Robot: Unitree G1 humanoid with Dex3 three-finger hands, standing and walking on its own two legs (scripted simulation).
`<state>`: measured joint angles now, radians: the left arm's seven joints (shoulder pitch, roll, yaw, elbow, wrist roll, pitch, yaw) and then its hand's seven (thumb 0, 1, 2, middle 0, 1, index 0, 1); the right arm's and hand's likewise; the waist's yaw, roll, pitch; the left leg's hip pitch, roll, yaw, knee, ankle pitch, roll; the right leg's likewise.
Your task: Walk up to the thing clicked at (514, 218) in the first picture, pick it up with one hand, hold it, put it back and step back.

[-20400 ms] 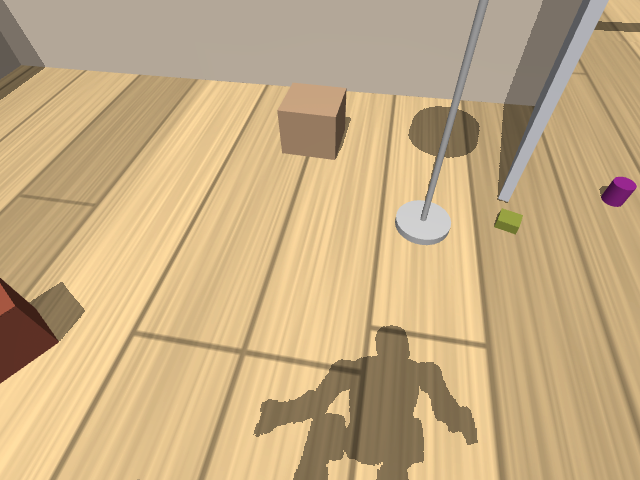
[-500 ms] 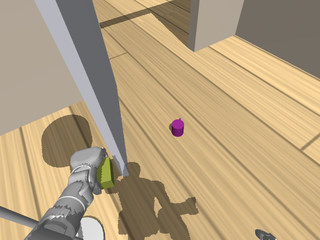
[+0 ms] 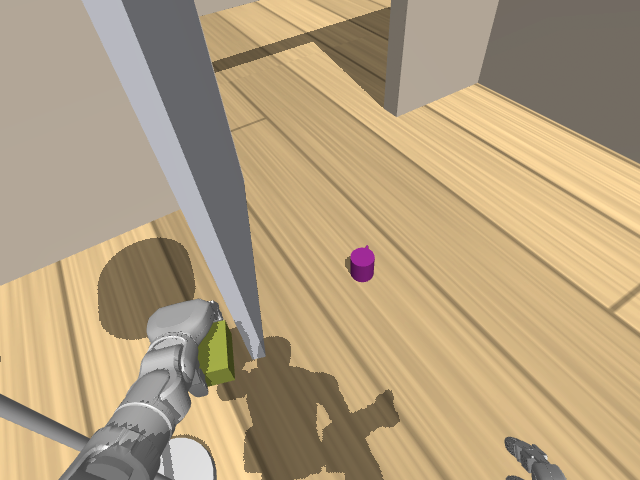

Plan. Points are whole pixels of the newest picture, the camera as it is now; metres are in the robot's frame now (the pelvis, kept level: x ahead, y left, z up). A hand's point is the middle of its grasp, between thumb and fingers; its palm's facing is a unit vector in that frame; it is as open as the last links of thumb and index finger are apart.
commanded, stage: hold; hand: left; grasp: from above
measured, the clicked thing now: (201, 356) +0.31 +0.22 -0.08
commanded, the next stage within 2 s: crouch in 1.02 s
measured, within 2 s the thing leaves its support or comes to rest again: neither
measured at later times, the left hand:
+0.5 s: hand (183, 357) +0.29 +0.22 -0.03, palm faces -0.42 -0.12 -0.90, open 10.8 cm
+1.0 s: hand (183, 353) +0.29 +0.22 -0.03, palm faces -0.42 -0.11 -0.90, open 10.8 cm
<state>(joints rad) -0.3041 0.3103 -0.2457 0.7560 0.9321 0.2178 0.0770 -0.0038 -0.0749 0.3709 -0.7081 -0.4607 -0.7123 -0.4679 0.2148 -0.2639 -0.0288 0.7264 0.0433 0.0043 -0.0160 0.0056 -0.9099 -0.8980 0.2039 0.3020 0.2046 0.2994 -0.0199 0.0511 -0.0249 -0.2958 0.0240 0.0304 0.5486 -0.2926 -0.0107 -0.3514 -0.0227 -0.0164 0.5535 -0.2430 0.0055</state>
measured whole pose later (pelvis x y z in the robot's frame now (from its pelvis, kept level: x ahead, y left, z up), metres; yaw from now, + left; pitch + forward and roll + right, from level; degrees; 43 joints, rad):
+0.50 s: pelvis -0.01 +0.00 +0.00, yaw +0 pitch +0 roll +0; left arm -0.26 0.34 -0.26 0.64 0.94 0.22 0.00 0.00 -0.05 0.43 -0.65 -0.51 -0.66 -0.51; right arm 0.19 -0.26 -0.01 0.70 0.05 0.01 -0.02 0.01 -0.91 -0.90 0.20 0.30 0.20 0.30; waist 0.00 0.05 -0.01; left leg -0.24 0.02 0.04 0.50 -0.26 -0.01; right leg -0.29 -0.02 -0.01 0.50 -0.21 0.01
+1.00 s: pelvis +0.00 +0.00 +0.01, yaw +0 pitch +0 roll +0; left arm -0.27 0.34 -0.25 0.66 0.95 0.21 0.00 0.00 -0.04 0.41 -0.64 -0.53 -0.65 -0.52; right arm 0.19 -0.25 -0.02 0.71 0.05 0.01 -0.02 0.01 -0.91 -0.90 0.20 0.30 0.20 0.30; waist 0.00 0.05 0.00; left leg -0.22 0.02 0.04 0.48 -0.26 -0.01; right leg -0.28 -0.02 -0.01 0.48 -0.20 0.01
